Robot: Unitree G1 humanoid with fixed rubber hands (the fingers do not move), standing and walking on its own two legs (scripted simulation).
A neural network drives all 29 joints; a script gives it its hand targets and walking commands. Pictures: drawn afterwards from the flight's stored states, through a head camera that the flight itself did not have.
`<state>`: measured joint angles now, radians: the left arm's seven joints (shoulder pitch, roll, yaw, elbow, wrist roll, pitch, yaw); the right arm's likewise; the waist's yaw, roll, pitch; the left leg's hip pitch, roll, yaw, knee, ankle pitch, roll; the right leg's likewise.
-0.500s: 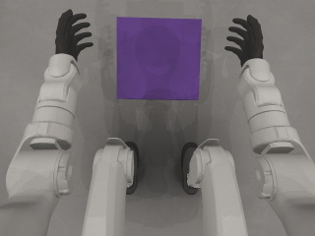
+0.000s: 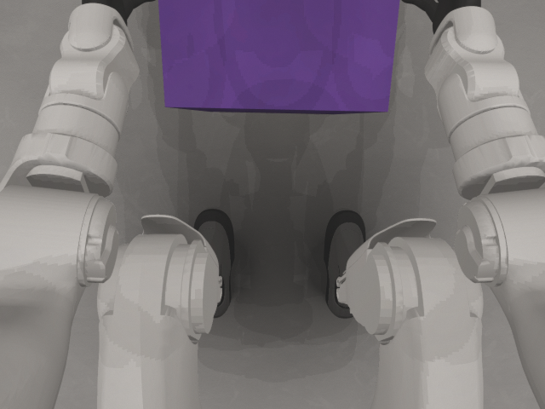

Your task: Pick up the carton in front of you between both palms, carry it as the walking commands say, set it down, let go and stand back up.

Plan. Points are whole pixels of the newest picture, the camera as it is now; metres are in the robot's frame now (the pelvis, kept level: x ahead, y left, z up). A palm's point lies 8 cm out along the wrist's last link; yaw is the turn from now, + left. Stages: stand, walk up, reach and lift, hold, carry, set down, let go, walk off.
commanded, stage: reach and lift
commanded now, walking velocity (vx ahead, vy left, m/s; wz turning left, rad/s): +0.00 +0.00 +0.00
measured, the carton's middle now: (276, 27) +0.53 +0.02 -0.24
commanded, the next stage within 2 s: none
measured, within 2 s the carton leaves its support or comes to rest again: leaves its support in 0.74 s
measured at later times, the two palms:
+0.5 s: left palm out of the picture +0.53 +0.17 -0.17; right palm (427, 4) +0.54 -0.14 -0.17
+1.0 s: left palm out of the picture +0.51 +0.17 -0.04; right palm out of the picture +0.52 -0.13 -0.04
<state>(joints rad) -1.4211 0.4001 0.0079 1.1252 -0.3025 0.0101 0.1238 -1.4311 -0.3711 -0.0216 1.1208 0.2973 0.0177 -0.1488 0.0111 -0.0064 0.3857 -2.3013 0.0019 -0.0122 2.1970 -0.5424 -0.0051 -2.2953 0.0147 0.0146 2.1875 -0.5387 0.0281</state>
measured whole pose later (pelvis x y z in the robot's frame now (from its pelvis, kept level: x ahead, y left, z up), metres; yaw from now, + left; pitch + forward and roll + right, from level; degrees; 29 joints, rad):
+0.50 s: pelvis +0.00 +0.00 +0.01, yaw +0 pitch +38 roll -1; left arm -1.47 0.32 0.00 1.20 -0.27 -0.01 0.15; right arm -1.46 -0.28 -0.02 1.18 0.26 -0.01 -0.18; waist 0.01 -0.01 0.35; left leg -2.28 0.00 -0.02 2.16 -0.54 -0.01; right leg -2.27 0.01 0.01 2.15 -0.54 0.02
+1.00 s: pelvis +0.00 -0.01 +0.03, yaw +2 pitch +40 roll +0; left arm -1.15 0.12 0.31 0.83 0.02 0.27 0.12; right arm -1.15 -0.11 -0.33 0.84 0.00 0.26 -0.14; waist 0.02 -0.03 -0.02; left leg -2.24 -0.04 -0.04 2.08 -0.54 -0.04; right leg -2.23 0.06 0.03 2.09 -0.56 0.04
